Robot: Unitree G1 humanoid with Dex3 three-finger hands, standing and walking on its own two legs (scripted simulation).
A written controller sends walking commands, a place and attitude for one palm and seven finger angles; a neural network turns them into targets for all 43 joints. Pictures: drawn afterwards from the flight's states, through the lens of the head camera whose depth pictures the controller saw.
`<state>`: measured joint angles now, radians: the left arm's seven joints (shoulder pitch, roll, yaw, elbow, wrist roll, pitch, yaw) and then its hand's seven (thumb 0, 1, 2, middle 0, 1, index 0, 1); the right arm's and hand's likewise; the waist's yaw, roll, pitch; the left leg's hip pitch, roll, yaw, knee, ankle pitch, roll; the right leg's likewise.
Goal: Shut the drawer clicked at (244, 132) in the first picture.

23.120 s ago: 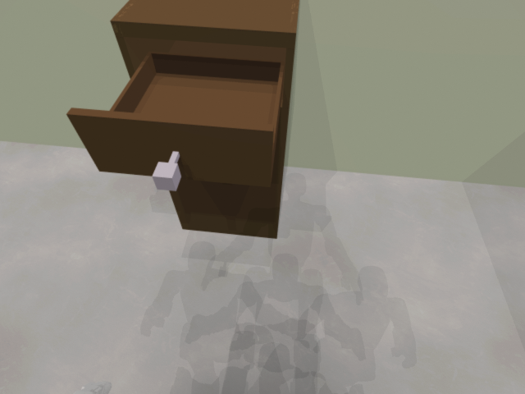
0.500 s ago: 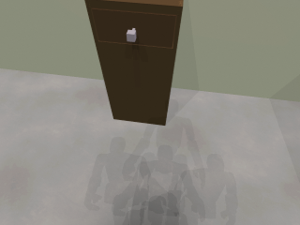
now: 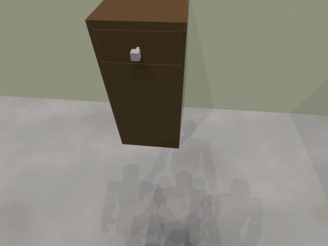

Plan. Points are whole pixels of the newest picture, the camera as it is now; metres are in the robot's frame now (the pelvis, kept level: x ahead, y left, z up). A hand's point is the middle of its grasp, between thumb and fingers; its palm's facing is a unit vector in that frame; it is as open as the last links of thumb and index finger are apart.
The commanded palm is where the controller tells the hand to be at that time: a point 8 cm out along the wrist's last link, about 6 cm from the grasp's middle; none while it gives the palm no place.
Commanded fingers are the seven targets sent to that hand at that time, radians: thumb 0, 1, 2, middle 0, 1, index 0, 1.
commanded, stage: let the arm hang, fingers relaxed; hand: left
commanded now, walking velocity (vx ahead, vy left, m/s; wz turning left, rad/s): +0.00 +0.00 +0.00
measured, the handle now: (136, 52) +0.88 +0.17 +0.02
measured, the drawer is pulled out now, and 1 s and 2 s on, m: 0.00 0.00 0.00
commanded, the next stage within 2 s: look to check the result in 0.14 s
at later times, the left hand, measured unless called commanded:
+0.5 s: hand out of the picture +0.02 +0.19 -0.17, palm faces +0.02 -0.97 -0.24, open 7.4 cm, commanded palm none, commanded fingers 0.00 0.90 0.90 -0.20 -0.30 -0.20 -0.30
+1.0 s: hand out of the picture +0.06 +0.20 -0.16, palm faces +0.00 -0.96 -0.26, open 7.4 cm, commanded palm none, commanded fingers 0.00 0.90 0.90 -0.20 -0.30 -0.20 -0.30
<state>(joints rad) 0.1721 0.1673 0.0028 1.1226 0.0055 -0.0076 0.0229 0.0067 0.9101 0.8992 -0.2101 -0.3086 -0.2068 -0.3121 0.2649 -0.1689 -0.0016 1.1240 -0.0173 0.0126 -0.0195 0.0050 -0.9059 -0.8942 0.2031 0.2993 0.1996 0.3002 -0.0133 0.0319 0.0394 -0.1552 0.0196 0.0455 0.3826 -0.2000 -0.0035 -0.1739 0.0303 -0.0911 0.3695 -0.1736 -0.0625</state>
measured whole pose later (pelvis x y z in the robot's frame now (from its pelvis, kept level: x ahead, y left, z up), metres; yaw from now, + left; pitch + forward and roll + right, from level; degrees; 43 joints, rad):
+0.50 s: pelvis +0.01 +0.00 +0.00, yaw +0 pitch -1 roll +0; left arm 0.22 0.18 0.01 1.16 0.01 -0.01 0.03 0.01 0.91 0.90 -0.20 -0.30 -0.20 -0.30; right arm 0.25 -0.19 -0.01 1.13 -0.01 0.01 -0.03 0.01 -0.91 -0.89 0.20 0.30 0.20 0.30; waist 0.00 0.03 0.06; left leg -0.13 0.02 0.05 0.36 -0.21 0.00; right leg -0.15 0.03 -0.09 0.34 -0.18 -0.06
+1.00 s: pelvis +0.02 +0.00 +0.00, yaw +0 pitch -1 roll +0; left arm 0.17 0.21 0.02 1.15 0.01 -0.02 0.02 0.01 0.91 0.90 -0.20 -0.30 -0.20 -0.30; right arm 0.21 -0.21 -0.01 1.14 -0.01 0.01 -0.03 0.01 -0.91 -0.89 0.20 0.30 0.20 0.30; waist -0.01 0.03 0.06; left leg -0.11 0.02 0.05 0.33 -0.20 0.00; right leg -0.13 0.03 -0.08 0.33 -0.18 -0.06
